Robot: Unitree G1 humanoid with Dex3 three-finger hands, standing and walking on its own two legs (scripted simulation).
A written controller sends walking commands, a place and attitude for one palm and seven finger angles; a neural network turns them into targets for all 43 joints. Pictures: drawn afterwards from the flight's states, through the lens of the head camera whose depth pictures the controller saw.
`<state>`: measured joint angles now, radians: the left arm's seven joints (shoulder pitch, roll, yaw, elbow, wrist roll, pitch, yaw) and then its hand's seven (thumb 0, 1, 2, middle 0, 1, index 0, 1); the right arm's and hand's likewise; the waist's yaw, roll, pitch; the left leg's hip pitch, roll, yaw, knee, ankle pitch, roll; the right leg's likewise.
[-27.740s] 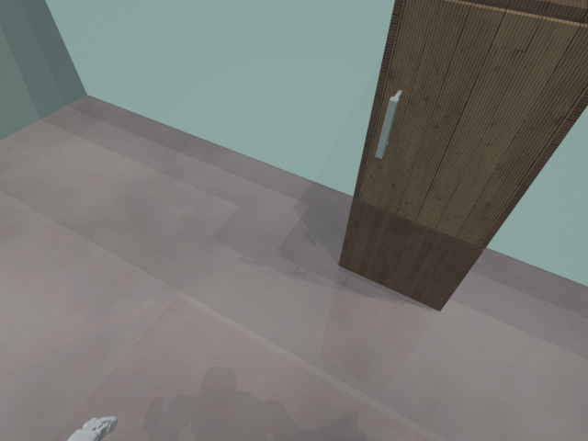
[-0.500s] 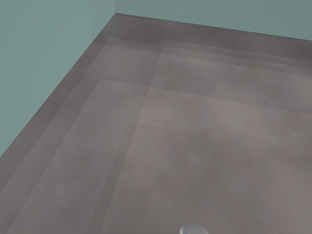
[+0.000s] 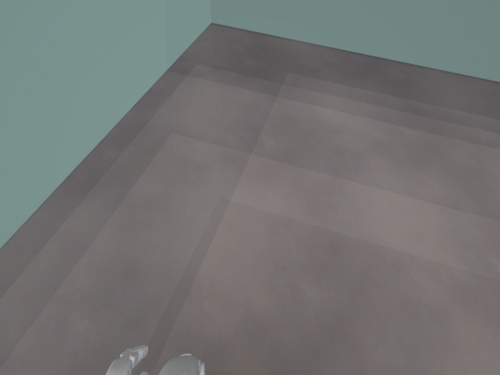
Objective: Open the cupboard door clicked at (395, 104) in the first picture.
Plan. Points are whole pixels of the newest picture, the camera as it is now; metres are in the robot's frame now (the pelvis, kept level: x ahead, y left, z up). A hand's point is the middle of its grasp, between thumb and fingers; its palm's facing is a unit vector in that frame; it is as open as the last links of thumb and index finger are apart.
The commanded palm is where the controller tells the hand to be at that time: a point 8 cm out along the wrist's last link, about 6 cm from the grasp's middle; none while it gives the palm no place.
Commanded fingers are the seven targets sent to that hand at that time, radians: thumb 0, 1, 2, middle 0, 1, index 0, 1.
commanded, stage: turn to face it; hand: left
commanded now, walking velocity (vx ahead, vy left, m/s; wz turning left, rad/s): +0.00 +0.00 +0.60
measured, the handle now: out of the picture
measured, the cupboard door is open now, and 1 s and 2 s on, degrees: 46 46 46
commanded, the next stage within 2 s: none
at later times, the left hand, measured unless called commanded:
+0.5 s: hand out of the picture +0.08 +0.22 -0.15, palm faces +0.28 -0.90 -0.33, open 7.4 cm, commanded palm none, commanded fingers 0.00 0.90 0.90 -0.20 -0.30 -0.20 -0.30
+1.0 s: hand out of the picture -0.05 +0.16 -0.19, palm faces +0.61 -0.76 -0.23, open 7.3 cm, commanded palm none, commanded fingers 0.00 0.90 0.90 -0.20 -0.30 -0.20 -0.30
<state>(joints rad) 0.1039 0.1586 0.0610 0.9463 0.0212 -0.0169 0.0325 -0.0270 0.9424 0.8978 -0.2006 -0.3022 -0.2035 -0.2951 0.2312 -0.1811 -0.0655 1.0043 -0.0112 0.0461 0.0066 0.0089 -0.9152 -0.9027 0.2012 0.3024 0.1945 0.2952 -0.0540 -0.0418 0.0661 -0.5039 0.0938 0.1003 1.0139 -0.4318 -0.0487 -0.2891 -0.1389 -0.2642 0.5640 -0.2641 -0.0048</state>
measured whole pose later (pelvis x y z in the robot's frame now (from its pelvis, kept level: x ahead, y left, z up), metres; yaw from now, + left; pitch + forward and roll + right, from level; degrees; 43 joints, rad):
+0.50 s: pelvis +0.05 -0.03 -0.01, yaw +15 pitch +2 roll +1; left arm 0.17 0.26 0.07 0.89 0.01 0.03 0.01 0.00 0.91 0.90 -0.19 -0.30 -0.20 -0.29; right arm 0.19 -0.22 -0.06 0.91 -0.02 0.05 0.01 0.01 -0.91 -0.90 0.21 0.30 0.20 0.30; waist -0.01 0.03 0.08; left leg -0.38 -0.01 -0.07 0.58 -0.24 -0.03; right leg -0.32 -0.04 -0.02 0.60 -0.34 0.06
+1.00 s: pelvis +0.04 -0.04 -0.01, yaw +36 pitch +1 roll +1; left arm 0.22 0.26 0.07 0.93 0.02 0.05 0.01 0.00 0.91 0.90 -0.20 -0.30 -0.20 -0.29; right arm 0.08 -0.23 -0.06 0.89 -0.02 0.04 0.03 0.01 -0.91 -0.90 0.20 0.30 0.20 0.30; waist 0.01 -0.08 0.12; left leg -0.32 0.00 0.09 0.65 -0.32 0.03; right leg -0.36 -0.16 -0.18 0.93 -0.54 0.06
